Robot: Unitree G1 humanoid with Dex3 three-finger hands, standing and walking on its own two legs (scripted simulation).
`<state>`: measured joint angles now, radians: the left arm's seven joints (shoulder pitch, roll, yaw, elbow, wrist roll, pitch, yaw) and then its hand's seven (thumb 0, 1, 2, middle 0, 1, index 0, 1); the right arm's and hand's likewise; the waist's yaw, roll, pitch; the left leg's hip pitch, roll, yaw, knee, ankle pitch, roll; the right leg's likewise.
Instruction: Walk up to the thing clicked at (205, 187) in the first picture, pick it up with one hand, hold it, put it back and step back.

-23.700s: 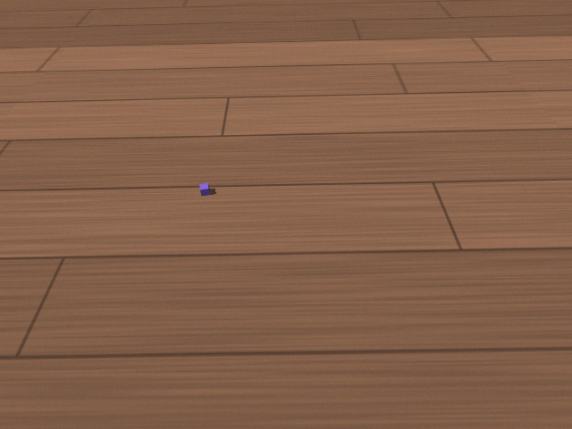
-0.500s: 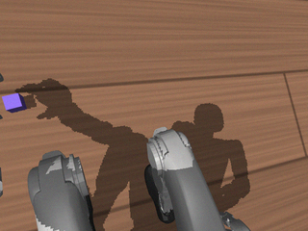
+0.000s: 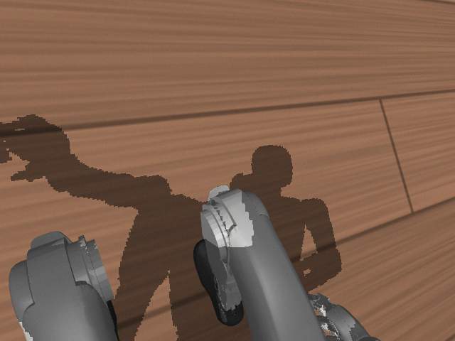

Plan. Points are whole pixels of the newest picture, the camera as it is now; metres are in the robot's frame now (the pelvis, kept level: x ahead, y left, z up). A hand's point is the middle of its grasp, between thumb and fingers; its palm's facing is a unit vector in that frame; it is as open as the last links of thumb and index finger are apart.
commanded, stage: rest palm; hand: left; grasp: from above
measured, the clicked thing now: out of the picture +0.47 +0.32 -0.29
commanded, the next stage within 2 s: close in 1.22 s
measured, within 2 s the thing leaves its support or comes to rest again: neither
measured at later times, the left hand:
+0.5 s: hand out of the picture +0.46 +0.31 -0.25, palm faces -0.44 -0.16 -0.88, open 11.0 cm
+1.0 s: hand out of the picture +0.46 +0.31 -0.26, palm faces -0.44 -0.15 -0.88, open 11.0 cm
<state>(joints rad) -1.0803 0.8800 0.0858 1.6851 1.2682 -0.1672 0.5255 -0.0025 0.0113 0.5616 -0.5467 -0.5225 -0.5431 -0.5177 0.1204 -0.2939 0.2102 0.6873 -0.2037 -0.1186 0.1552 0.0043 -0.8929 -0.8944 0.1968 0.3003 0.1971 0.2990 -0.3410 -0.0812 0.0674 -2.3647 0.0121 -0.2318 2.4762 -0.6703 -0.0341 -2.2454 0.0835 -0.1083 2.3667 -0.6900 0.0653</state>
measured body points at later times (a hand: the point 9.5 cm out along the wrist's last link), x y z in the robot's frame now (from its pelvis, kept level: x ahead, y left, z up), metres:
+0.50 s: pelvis +0.01 +0.00 -0.01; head +0.28 +0.12 +0.33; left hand +0.48 +0.32 -0.20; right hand +0.06 -0.25 -0.08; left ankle +0.07 +0.14 -0.28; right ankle +0.10 -0.12 -0.28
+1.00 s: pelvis +0.00 +0.01 -0.01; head +0.29 +0.12 +0.32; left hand +0.48 +0.31 -0.21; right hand +0.04 -0.25 -0.06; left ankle +0.07 +0.14 -0.28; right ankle +0.10 -0.12 -0.28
